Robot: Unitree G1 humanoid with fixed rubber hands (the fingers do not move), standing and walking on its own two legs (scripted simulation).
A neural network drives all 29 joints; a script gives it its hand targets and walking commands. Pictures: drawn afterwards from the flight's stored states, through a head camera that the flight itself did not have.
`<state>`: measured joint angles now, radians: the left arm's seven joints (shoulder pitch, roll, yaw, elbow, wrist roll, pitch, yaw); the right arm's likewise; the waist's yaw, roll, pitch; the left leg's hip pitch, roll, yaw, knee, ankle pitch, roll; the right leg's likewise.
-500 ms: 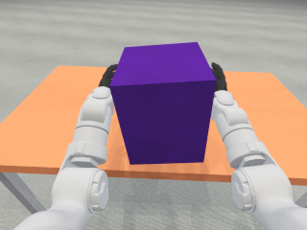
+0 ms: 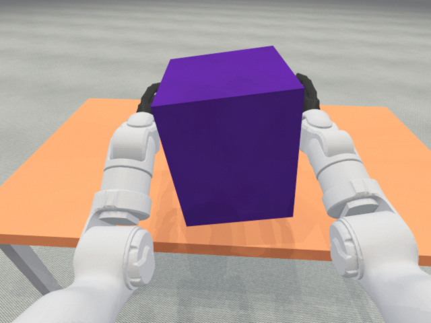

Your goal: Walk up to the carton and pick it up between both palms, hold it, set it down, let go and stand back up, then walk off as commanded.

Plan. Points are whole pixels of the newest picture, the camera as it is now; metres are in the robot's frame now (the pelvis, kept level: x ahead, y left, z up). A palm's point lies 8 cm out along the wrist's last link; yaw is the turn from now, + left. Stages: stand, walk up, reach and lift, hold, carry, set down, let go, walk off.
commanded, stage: reach and lift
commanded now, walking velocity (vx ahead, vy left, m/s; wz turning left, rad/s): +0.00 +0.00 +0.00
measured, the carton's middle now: (229, 135) +0.39 -0.02 +0.21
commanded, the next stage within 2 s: hold in 0.48 s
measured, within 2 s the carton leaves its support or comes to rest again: neither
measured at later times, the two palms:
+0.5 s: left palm (146, 115) +0.38 +0.13 +0.26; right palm (311, 107) +0.39 -0.16 +0.27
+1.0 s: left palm (143, 109) +0.37 +0.13 +0.27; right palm (316, 96) +0.38 -0.16 +0.29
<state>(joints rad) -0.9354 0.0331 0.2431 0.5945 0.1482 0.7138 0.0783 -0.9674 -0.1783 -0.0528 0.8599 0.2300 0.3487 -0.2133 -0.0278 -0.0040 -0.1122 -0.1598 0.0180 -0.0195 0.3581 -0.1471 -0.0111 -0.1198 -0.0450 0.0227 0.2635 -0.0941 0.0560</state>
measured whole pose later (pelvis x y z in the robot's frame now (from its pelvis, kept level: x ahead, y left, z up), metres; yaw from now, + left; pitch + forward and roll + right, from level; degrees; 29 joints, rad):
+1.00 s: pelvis +0.00 +0.00 +0.00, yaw +0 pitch -3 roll -1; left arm -0.98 0.03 0.28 0.58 0.11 0.83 0.10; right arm -1.05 -0.23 0.00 0.83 0.29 0.54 -0.24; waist -0.03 0.02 -0.18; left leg -0.17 0.02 -0.02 0.40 -0.17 -0.01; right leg -0.12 -0.04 0.02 0.28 -0.10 0.06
